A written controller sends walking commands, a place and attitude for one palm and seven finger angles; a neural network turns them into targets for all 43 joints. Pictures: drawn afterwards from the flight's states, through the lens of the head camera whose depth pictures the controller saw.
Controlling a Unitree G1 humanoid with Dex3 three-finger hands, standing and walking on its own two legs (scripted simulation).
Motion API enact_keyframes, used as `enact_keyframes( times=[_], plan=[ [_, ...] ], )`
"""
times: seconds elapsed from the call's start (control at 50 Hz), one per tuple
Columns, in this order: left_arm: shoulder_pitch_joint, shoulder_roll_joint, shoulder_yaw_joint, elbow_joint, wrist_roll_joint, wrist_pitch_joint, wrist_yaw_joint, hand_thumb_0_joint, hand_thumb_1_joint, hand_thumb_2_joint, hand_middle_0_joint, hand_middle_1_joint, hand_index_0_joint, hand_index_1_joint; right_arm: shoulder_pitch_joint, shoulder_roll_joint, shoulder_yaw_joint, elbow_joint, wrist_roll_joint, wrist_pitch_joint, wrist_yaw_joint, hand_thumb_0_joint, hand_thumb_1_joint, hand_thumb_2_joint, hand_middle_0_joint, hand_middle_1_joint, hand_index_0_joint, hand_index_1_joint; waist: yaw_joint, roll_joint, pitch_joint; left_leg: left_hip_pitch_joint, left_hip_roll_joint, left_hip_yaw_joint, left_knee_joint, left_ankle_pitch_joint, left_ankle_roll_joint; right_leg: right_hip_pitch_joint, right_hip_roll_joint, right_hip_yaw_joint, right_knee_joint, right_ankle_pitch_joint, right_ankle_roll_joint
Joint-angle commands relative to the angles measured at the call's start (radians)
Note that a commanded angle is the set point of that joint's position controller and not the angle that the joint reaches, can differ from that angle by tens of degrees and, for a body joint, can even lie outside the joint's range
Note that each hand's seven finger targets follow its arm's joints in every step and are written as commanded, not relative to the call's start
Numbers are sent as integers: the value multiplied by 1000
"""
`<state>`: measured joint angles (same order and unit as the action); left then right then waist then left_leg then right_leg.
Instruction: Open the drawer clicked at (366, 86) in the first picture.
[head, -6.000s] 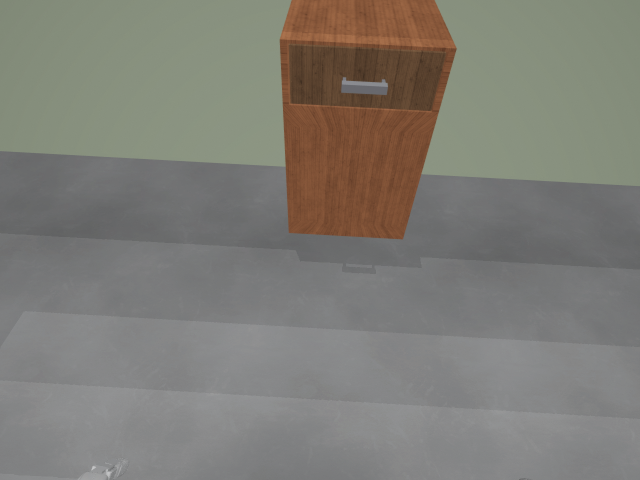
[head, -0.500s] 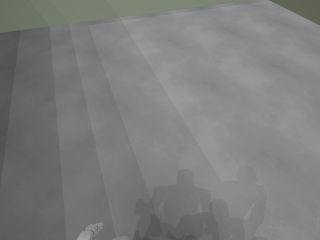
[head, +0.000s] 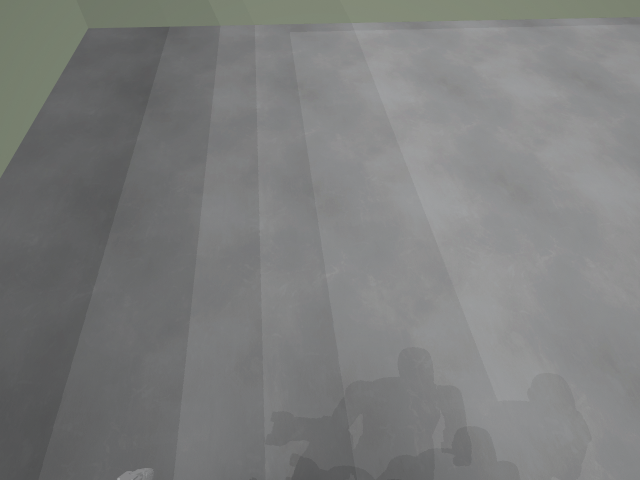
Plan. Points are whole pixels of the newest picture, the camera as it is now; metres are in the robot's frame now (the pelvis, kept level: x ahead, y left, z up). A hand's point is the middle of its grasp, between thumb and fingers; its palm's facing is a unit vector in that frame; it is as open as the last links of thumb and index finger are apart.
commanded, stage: turn to face it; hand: left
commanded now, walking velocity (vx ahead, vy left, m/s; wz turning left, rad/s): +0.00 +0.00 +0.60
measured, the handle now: out of the picture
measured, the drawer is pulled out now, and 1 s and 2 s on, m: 0.00 0.00 0.00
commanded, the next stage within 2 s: none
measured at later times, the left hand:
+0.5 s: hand out of the picture -0.06 +0.18 -0.17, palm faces +0.37 -0.90 -0.25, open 7.4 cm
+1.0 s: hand out of the picture -0.02 +0.21 -0.14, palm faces +0.57 -0.77 -0.29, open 7.4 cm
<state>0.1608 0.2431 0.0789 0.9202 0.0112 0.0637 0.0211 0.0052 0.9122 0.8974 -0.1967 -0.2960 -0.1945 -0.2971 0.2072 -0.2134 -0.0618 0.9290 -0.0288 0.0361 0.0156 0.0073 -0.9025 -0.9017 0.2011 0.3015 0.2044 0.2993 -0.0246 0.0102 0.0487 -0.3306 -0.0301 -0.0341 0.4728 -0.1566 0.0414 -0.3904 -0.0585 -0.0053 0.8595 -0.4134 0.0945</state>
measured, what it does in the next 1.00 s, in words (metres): steps on the spot, turning left: right foot, then left foot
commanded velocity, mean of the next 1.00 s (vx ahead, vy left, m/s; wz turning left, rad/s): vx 0.00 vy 0.00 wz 0.60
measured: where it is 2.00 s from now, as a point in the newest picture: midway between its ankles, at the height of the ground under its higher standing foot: outside the picture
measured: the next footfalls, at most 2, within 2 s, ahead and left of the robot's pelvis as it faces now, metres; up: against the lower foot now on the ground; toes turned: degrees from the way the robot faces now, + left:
right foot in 0.10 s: +0.03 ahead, -0.15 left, +0.00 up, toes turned +2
left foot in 0.52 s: -0.05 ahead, +0.10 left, +0.00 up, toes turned +28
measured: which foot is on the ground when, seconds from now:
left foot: down 0.00-0.10, up 0.12-0.50, down 0.52-0.98, up 1.00-1.00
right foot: up 0.00-0.08, down 0.10-0.54, up 0.56-0.96, down 0.98-1.00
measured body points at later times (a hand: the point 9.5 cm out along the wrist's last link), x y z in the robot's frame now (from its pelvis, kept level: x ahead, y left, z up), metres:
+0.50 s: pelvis -0.03 -0.02 -0.01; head +0.02 +0.00 +0.44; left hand -0.08 +0.23 -0.15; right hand +0.15 -0.24 -0.14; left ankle -0.08 +0.09 -0.72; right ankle -0.01 -0.15 -0.74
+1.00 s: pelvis -0.02 -0.04 -0.01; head +0.02 -0.04 +0.44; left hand -0.05 +0.25 -0.12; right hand +0.18 -0.22 -0.17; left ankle -0.08 +0.08 -0.74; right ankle +0.05 -0.12 -0.74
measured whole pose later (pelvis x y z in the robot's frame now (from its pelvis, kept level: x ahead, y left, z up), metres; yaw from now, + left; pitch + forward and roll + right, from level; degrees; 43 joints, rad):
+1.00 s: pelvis -0.02 -0.04 -0.01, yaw +36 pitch +0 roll +1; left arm 0.12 0.22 0.04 0.84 0.01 0.02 0.02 0.00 0.91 0.90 -0.20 -0.30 -0.20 -0.30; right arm 0.22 -0.25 -0.07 0.92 -0.02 0.05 0.02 0.01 -0.90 -0.90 0.20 0.30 0.21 0.30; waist -0.04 0.04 0.07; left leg -0.31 -0.06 -0.13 0.60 -0.28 -0.01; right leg -0.29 -0.02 -0.04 0.58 -0.29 0.06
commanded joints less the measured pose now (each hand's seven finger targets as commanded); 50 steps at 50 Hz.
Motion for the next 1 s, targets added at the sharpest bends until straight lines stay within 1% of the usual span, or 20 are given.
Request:
enact_keyframes(
  times=[0.0, 0.04, 0.06, 0.08, 0.1, 0.16, 0.2, 0.26, 0.38, 0.44, 0.48, 0.5, 0.52, 0.54, 0.64, 0.84, 0.92, 0.94, 0.96, 0.98],
  plan=[
    [67, 62, 13, -78, -8, -39, 5, 0, 900, 900, -200, -300, -200, -300, -20, -220, -70, -86, 3, -4, -11, 0, -900, -900, 200, 300, 200, 300, 20, 179, -110, 38, 221, -336, -135, 34, 104, 111, 42, -21, -219, 24, -25],
    [160, 94, 25, -62, -4, -50, 9, 0, 900, 900, -200, -300, -200, -300, -60, -193, -71, -106, 11, 2, -6, 0, -900, -900, 200, 300, 200, 300, 67, 108, -130, -106, 138, -282, -51, -79, 30, 323, 11, -17, -478, 150, -47],
    [177, 182, 42, -69, 14, -61, 17, 0, 900, 900, -200, -300, -200, -300, -40, -119, -63, -120, 20, 7, -1, 0, -900, -900, 200, 300, 200, 300, 75, -145, -130, -287, 16, -143, 187, -249, -51, 432, -224, 217, -644, 5, -124],
    [121, 257, 47, -100, 19, -58, 22, 0, 900, 900, -200, -300, -200, -300, -50, -100, -59, -146, 14, 5, -3, 0, -900, -900, 200, 300, 200, 300, 73, -339, -84, -372, -51, -13, 461, -401, -99, 315, -455, 442, -695, -4, -227],
    [50, 220, 34, -124, 10, -54, 26, 0, 900, 900, -200, -300, -200, -300, -68, -152, -67, -144, 3, 9, 1, 0, -900, -900, 200, 300, 200, 300, 48, -208, -45, -303, 15, -56, 610, -374, -78, 155, -446, 336, -687, -5, -246],
    [-58, 119, 6, -138, 7, -72, 16, 0, 900, 900, -200, -300, -200, -300, -6, -131, -63, -80, -1, 25, 16, 0, -900, -900, 200, 300, 200, 300, -23, -167, 25, -289, 56, -2, 752, -205, -103, 132, -266, 81, -596, 230, -182],
    [-17, 110, 2, -125, 10, -79, 16, 0, 900, 900, -200, -300, -200, -300, 2, -110, -55, -74, 5, 23, 20, 0, -900, -900, 200, 300, 200, 300, -13, -158, -1, -286, 61, 30, 719, -186, -119, 209, -248, -4, -551, 386, -177],
    [77, 130, 4, -96, 12, -75, 15, 0, 900, 900, -200, -300, -200, -300, -66, -108, -48, -90, 7, 28, 20, 0, -900, -900, 200, 300, 200, 300, 38, -192, -18, -269, 73, 64, 633, -210, -133, 274, -271, -28, -536, 435, -192],
    [124, 177, 19, -70, 21, -66, 11, 0, 900, 900, -200, -300, -200, -300, -149, -91, -28, -114, 15, 16, 23, 0, -900, -900, 200, 300, 200, 300, 79, -225, -53, -165, 77, 126, 358, -285, -122, 336, -321, -70, -472, 564, -211],
    [122, 195, 29, -62, 19, -59, 9, 0, 900, 900, -200, -300, -200, -300, -105, -95, -22, -109, 18, 1, 17, 0, -900, -900, 200, 300, 200, 300, 69, -235, -110, -48, 55, 169, 168, -232, -102, 356, -321, -119, -372, 653, -184],
    [109, 182, 29, -61, 4, -53, 3, 0, 900, 900, -200, -300, -200, -300, -15, -147, -36, -88, 14, -11, 16, 0, -900, -900, 200, 300, 200, 300, 13, -111, -163, 177, 66, 129, -71, 10, -78, 246, -284, -179, -181, 566, -109],
    [111, 133, 25, -93, -4, -49, -3, 0, 900, 900, -200, -300, -200, -300, 53, -259, -64, -81, 8, -23, 8, 0, -900, -900, 200, 300, 200, 300, -30, 153, -223, 390, 280, -152, -105, 318, 18, -9, -173, -216, 36, 227, -31],
    [40, 76, 0, -141, -1, -47, -6, 0, 900, 900, -200, -300, -200, -300, 121, -337, -83, -61, 18, -21, -2, 0, -900, -900, 200, 300, 200, 300, -67, 319, -217, 450, 463, -352, -82, 747, 147, -226, -83, -143, 208, -274, 12],
    [3, 104, 5, -148, 6, -37, -1, 0, 900, 900, -200, -300, -200, -300, 152, -320, -78, -40, 16, -15, -5, 0, -900, -900, 200, 300, 200, 300, -71, 202, -220, 416, 469, -269, -51, 696, 185, -221, -98, -59, 295, -239, -8],
    [21, 98, 16, -90, 4, -32, -13, 0, 900, 900, -200, -300, -200, -300, -31, -216, -43, -90, 11, -27, -24, 0, -900, -900, 200, 300, 200, 300, 7, 143, -104, 237, 259, -140, -94, 477, 91, -184, -70, -15, 322, 11, 9],
    [-54, 81, 5, -141, -4, -35, -2, 0, 900, 900, -200, -300, -200, -300, 1, -227, -55, -89, 3, -14, -19, 0, -900, -900, 200, 300, 200, 300, -10, 167, -71, 163, 241, -295, -101, 309, 129, -59, -4, -4, -10, -24, 5],
    [53, 88, 7, -125, -11, -55, 2, 0, 900, 900, -200, -300, -200, -300, -41, -226, -61, -105, 8, -9, -17, 0, -900, -900, 200, 300, 200, 300, 42, 142, -121, 68, 189, -319, 4, 326, 83, 183, 37, -24, -332, 132, -11],
    [95, 117, 14, -118, -8, -67, 5, 0, 900, 900, -200, -300, -200, -300, -38, -196, -57, -108, 16, -11, -14, 0, -900, -900, 200, 300, 200, 300, 62, 66, -140, -17, 139, -286, 76, 199, 33, 320, -12, 8, -486, 240, -18],
    [117, 218, 33, -118, 10, -80, 16, 0, 900, 900, -200, -300, -200, -300, 0, -120, -45, -119, 26, -12, -7, 0, -900, -900, 200, 300, 200, 300, 66, -229, -174, -210, 7, -124, 288, -159, -56, 492, -277, 250, -585, 310, -94],
    [112, 276, 38, -130, 11, -76, 19, 0, 900, 900, -200, -300, -200, -300, -6, -121, -47, -141, 19, -6, -10, 0, -900, -900, 200, 300, 200, 300, 67, -326, -156, -272, -45, -41, 524, -463, -96, 389, -478, 414, -588, 454, -214]
  ],
)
